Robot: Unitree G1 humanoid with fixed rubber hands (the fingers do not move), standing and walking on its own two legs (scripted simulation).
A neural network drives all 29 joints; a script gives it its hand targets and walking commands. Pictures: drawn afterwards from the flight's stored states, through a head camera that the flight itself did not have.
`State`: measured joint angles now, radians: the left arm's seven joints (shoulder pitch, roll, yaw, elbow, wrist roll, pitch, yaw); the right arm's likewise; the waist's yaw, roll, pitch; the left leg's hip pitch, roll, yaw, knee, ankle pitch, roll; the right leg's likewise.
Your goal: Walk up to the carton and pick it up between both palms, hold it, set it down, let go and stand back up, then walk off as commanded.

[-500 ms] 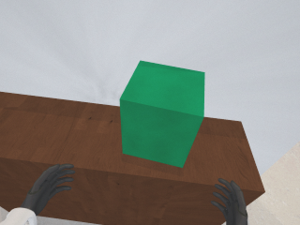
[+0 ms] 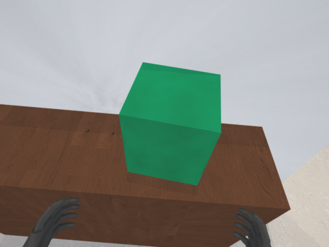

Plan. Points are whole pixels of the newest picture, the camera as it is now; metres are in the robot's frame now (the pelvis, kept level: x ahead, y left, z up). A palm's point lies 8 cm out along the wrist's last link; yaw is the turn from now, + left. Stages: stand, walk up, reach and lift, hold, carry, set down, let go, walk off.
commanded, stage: set down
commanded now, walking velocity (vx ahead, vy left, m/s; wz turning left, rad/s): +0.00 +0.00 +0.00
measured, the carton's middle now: (171, 126) +0.44 +0.01 +0.04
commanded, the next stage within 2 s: let go in 1.14 s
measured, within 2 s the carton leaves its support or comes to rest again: neither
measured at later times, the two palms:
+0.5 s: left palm out of the picture +0.12 +0.24 -0.03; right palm out of the picture +0.12 -0.20 -0.03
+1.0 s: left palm out of the picture +0.13 +0.22 -0.07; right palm out of the picture +0.13 -0.22 -0.07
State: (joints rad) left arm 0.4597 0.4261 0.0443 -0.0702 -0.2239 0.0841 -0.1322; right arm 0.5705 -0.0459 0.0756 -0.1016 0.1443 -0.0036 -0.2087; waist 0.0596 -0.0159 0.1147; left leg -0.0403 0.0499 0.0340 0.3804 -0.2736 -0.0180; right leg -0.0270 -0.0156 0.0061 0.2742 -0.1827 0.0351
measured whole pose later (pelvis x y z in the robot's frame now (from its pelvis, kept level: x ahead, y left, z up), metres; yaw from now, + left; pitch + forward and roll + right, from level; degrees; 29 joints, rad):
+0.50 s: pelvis -0.03 -0.01 +0.00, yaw +0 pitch -6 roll -1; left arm 0.33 0.33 0.00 0.19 -0.15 0.11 -0.08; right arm 0.40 -0.06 0.01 0.18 0.07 0.00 -0.12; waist 0.04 -0.01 0.10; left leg -0.03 0.05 0.04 0.39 -0.24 -0.02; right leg -0.05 -0.02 0.01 0.34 -0.18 0.03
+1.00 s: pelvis -0.02 -0.01 +0.00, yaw +0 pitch -4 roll +0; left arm 0.23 0.27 -0.01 0.42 -0.07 0.13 -0.03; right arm 0.25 -0.12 -0.01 0.54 -0.01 -0.12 -0.04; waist 0.03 -0.02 0.08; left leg -0.06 0.05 0.04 0.38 -0.24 -0.03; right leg -0.09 -0.01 0.01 0.36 -0.19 0.02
